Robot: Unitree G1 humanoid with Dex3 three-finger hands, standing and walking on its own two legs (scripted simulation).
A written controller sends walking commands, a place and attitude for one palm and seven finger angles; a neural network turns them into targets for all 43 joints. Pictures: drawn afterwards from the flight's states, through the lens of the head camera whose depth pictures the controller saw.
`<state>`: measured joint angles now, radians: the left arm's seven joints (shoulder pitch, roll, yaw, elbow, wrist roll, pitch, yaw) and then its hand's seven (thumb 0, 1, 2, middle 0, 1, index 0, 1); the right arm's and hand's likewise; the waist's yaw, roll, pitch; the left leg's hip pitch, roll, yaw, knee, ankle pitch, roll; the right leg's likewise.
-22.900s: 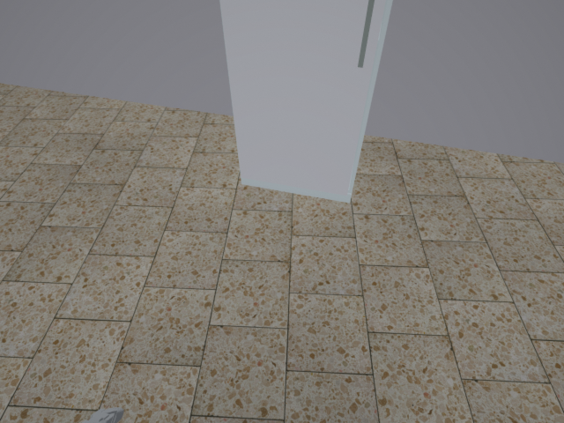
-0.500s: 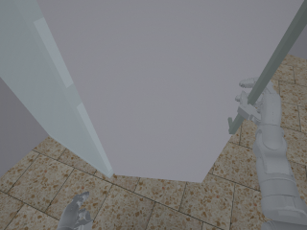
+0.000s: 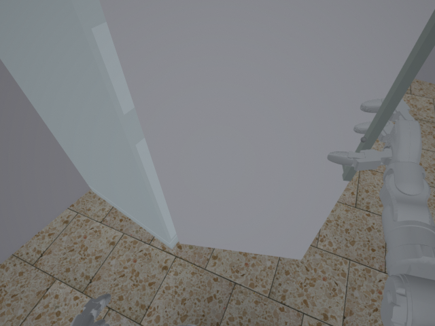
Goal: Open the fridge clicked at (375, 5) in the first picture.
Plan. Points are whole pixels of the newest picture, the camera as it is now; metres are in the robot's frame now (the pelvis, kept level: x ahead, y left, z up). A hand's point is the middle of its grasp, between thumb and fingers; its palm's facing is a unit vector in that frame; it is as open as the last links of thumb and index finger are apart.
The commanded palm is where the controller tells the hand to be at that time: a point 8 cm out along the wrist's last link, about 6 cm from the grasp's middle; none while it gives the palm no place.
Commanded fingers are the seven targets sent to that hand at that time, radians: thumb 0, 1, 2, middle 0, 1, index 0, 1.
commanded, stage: loosen the grip on the handle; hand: right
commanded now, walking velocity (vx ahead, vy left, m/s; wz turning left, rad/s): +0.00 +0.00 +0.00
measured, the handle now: (396, 80) +0.48 -0.25 +0.23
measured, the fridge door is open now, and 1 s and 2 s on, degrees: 64 61 61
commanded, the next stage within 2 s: slip the hand off the handle in 0.20 s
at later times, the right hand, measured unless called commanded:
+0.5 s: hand (384, 143) +0.44 -0.26 +0.12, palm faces +0.26 +0.95 -0.18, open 14.5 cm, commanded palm +0.39 -0.30 +0.14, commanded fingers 0.00 0.55 -0.20 0.25 1.15 0.25 1.15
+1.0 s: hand (411, 154) +0.40 -0.29 +0.13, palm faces +0.25 +0.95 -0.18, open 14.7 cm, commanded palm +0.36 -0.32 +0.14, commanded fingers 0.00 0.55 -0.20 0.25 1.15 0.25 1.15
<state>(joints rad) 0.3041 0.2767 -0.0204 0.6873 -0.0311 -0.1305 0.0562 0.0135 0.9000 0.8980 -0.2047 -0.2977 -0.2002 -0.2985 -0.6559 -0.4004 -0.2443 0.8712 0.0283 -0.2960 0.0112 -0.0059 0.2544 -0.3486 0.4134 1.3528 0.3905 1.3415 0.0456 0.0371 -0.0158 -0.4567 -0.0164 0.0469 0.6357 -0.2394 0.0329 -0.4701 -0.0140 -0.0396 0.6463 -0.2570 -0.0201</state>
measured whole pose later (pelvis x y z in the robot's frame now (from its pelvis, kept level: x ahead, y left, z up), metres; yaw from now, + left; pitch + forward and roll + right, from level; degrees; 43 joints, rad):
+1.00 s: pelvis +0.06 -0.02 +0.00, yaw +0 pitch +5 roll +2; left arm 0.28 0.24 -0.04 0.63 -0.03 -0.12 0.09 0.01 0.90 0.90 -0.21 -0.30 -0.20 -0.30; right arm -0.27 -0.42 -0.33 0.39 0.12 -0.14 0.13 -0.02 0.55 -0.20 0.25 1.15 0.25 1.15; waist -0.02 -0.01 -0.07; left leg -0.39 -0.02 0.04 0.62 -0.32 0.01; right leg -0.43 0.01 -0.01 0.68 -0.34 -0.04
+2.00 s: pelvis +0.07 -0.01 +0.01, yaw -1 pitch +1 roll +1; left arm 0.26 0.24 -0.06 0.63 -0.05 -0.25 0.12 0.02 0.90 0.90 -0.20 -0.30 -0.20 -0.30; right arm 0.17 -0.30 -0.35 -0.11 0.30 0.09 0.13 -0.02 0.55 -0.20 0.25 1.15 0.25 1.15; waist -0.06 -0.04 -0.09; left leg -0.28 -0.02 0.06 0.58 -0.32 0.03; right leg -0.31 0.01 0.01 0.62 -0.33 -0.02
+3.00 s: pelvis +0.07 -0.01 +0.02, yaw +0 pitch -4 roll +1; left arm 0.20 0.23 -0.03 0.66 0.01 -0.14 0.08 0.02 0.90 0.90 -0.20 -0.30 -0.20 -0.30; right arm 0.45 -0.36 -0.34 -0.37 0.08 -0.07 -0.10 0.00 -0.62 -0.77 0.22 0.47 0.22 0.46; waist -0.08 -0.05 0.00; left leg -0.07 -0.01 0.04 0.38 -0.24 0.02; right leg -0.10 0.02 0.00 0.42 -0.25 -0.03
